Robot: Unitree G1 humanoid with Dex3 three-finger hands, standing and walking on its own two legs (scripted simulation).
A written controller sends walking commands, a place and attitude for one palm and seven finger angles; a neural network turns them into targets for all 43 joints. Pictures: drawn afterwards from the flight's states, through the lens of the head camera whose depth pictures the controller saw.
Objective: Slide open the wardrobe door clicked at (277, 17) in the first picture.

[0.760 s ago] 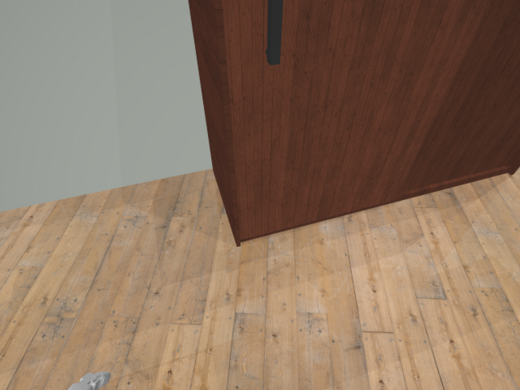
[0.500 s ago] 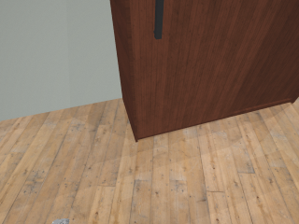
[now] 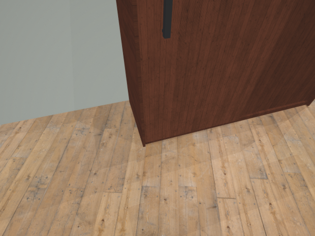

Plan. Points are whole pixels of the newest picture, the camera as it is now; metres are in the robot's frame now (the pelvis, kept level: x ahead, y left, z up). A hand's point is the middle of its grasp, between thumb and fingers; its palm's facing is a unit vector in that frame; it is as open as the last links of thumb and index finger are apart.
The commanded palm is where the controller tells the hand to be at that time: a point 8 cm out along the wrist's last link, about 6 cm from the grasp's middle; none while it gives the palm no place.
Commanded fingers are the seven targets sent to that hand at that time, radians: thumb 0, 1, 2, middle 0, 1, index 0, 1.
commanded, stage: stand and wait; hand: left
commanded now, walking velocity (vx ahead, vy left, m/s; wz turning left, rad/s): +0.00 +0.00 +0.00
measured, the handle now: (165, 12) +0.90 +0.02 +0.20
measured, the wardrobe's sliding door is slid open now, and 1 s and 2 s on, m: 0.00 0.00 0.00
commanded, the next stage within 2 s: look at it before walking up in 0.06 s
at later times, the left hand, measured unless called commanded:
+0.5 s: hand out of the picture +0.08 +0.25 -0.15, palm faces -0.03 -0.94 -0.33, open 7.4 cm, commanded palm none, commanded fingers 0.00 0.90 0.90 -0.20 -0.30 -0.20 -0.30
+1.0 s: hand out of the picture +0.07 +0.23 -0.16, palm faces -0.07 -0.95 -0.31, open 7.4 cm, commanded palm none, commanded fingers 0.00 0.90 0.90 -0.20 -0.30 -0.20 -0.30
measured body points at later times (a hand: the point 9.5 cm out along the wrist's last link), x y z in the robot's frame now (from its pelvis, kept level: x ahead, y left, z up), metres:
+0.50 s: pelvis +0.00 +0.00 +0.00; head +0.00 +0.00 +0.45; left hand +0.08 +0.29 -0.13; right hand +0.07 -0.30 -0.13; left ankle +0.02 +0.13 -0.74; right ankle +0.01 -0.12 -0.74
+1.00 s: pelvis +0.00 +0.00 +0.00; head +0.01 -0.01 +0.44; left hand +0.07 +0.28 -0.14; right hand +0.07 -0.29 -0.14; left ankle +0.02 +0.13 -0.74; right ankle +0.02 -0.12 -0.74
